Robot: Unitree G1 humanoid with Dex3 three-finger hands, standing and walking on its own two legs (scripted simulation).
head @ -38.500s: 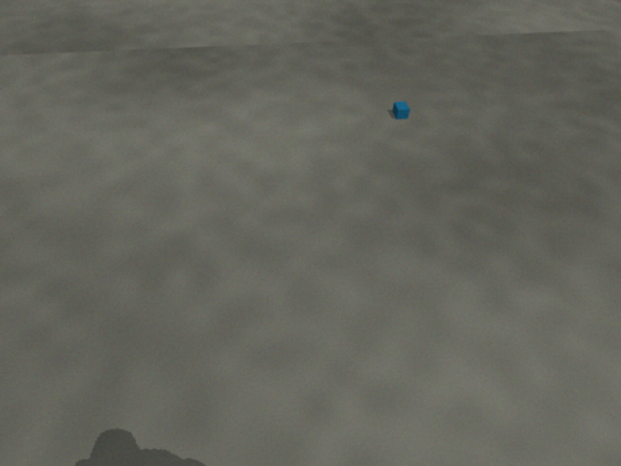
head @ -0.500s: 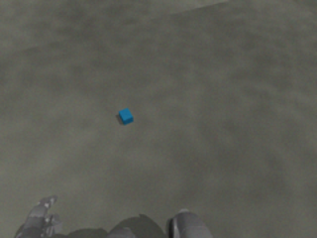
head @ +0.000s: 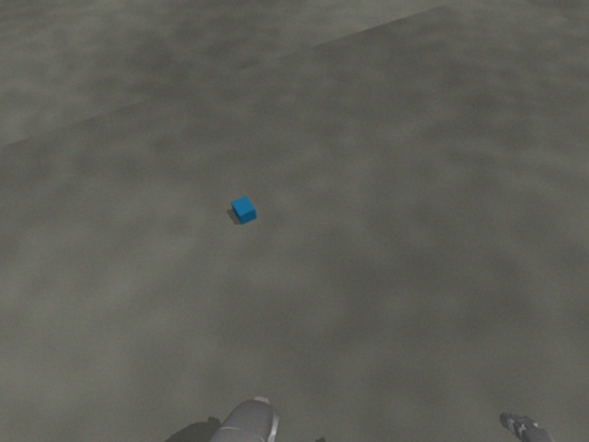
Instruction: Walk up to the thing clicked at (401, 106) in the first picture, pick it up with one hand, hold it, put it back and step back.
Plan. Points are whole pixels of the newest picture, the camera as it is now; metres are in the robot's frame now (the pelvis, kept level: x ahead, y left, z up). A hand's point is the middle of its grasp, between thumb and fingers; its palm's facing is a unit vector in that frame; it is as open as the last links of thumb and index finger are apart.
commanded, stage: step back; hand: left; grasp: from above
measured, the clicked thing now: (243, 210) +1.06 +0.31 -0.73
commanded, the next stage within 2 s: stand in 1.06 s
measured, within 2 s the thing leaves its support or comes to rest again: neither
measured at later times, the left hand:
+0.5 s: hand out of the picture +0.01 +0.27 -0.14, palm faces +0.08 -0.93 -0.37, open 7.4 cm
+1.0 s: hand out of the picture +0.08 +0.28 -0.15, palm faces +0.12 -0.91 -0.39, open 7.4 cm
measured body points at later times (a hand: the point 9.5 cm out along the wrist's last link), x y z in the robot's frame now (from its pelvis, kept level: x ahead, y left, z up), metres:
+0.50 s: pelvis -0.03 -0.02 +0.00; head -0.03 -0.01 +0.45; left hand +0.00 +0.31 -0.12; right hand +0.04 -0.34 -0.11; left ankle -0.08 +0.13 -0.73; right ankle +0.03 -0.14 -0.72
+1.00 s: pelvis +0.02 +0.00 -0.01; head +0.05 +0.01 +0.44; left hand +0.07 +0.33 -0.13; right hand +0.14 -0.29 -0.14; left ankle +0.03 +0.13 -0.73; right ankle +0.03 -0.14 -0.73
